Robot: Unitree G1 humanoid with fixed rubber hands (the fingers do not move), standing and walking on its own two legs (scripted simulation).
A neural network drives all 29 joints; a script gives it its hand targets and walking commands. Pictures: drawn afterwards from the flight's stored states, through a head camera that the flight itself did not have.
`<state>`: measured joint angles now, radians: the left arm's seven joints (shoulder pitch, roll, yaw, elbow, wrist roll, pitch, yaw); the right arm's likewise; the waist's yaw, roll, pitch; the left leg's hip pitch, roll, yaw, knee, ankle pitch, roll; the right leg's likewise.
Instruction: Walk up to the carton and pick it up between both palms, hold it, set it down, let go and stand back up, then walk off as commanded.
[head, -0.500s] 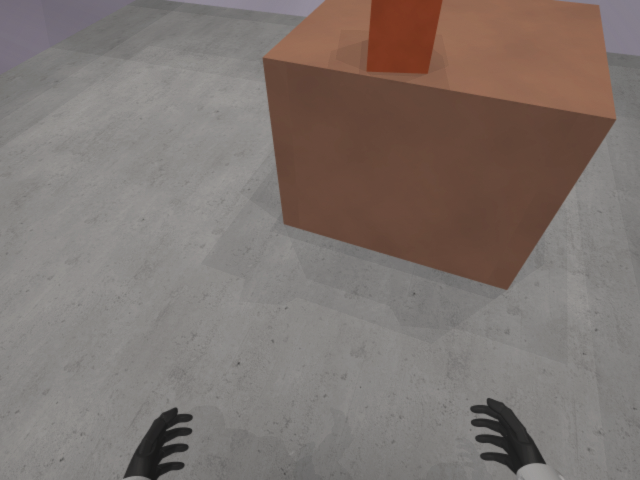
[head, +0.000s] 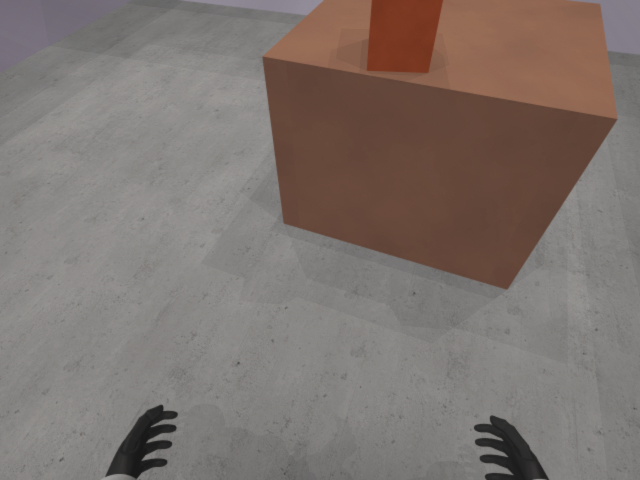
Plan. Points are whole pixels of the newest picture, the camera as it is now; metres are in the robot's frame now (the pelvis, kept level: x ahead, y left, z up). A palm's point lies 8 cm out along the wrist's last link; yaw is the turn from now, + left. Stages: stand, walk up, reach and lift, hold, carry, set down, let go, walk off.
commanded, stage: stand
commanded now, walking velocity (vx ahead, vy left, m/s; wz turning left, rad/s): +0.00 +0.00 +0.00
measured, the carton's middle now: (403, 3) +1.19 -0.22 +0.10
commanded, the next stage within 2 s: none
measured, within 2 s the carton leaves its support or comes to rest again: neither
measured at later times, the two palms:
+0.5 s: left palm out of the picture +0.14 +0.26 -0.08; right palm out of the picture +0.12 -0.24 -0.10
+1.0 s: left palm out of the picture +0.13 +0.27 -0.09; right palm out of the picture +0.10 -0.25 -0.11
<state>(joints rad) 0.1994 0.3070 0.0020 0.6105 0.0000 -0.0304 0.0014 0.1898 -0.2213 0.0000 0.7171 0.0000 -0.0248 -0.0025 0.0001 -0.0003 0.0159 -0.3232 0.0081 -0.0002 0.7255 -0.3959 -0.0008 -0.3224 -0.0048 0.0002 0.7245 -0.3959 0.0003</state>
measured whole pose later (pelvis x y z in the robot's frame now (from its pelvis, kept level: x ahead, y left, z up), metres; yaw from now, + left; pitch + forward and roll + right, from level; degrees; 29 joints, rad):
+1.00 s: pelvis +0.00 +0.00 +0.00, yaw +0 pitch -1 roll +0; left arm 0.19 0.31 0.00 0.74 0.00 -0.04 0.00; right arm 0.19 -0.23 0.00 0.84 0.00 -0.03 0.00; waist 0.00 0.00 0.02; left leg -0.32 0.01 0.00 0.73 -0.39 0.00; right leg -0.32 0.00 0.00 0.72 -0.39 0.00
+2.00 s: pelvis -0.04 +0.00 +0.01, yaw +0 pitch -3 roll +0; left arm 0.16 0.31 0.00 0.93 0.00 -0.04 0.00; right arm 0.19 -0.24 0.00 1.00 0.00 -0.03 0.00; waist 0.00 0.00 0.02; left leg -0.31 0.01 0.00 0.66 -0.31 -0.01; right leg -0.32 0.00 0.00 0.68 -0.31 0.00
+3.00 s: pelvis +0.07 -0.05 +0.01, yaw -12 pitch -2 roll +1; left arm 0.50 0.38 0.06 0.95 0.00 -0.11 -0.01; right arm 0.16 -0.37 0.00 0.79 0.00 -0.03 0.04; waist 0.05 0.06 0.02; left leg -0.60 0.04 0.03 0.94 -0.31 0.02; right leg -0.20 0.04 0.07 0.60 -0.36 -0.04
